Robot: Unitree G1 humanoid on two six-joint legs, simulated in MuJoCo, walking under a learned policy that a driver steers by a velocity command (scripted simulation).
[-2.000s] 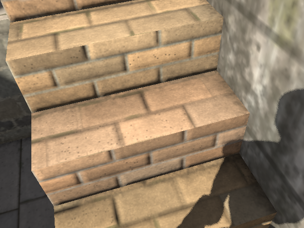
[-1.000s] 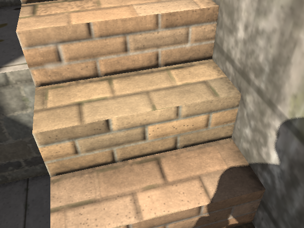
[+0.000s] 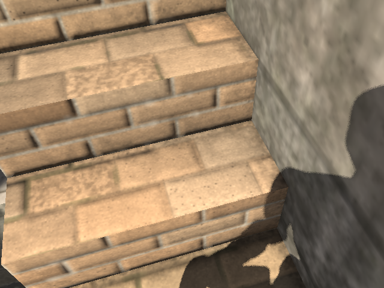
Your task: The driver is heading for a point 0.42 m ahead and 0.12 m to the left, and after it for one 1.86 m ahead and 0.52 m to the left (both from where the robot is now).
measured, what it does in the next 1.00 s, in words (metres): climbs: left foot 0.20 m higher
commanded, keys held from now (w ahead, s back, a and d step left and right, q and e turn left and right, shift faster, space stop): w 0.54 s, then no key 0.46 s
